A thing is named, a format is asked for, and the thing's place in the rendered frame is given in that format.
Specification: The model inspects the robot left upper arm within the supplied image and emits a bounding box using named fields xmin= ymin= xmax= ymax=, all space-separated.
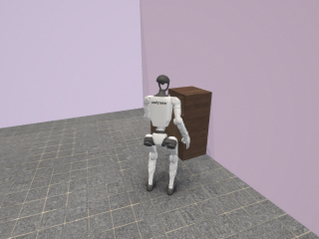
xmin=144 ymin=96 xmax=152 ymax=120

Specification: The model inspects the robot right upper arm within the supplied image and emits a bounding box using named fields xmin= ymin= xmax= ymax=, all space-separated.
xmin=170 ymin=97 xmax=181 ymax=125

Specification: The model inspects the robot left thigh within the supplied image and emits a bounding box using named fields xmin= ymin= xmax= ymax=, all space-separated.
xmin=144 ymin=134 xmax=158 ymax=160

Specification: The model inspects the robot right hand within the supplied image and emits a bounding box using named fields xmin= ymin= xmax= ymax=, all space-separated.
xmin=181 ymin=137 xmax=190 ymax=149

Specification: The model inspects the cupboard door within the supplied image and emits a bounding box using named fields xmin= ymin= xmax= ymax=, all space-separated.
xmin=151 ymin=97 xmax=183 ymax=141

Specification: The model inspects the humanoid robot head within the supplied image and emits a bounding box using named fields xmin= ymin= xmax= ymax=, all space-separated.
xmin=154 ymin=75 xmax=170 ymax=98

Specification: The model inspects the right robot forearm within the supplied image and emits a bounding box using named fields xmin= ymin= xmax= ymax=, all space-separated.
xmin=177 ymin=118 xmax=189 ymax=138

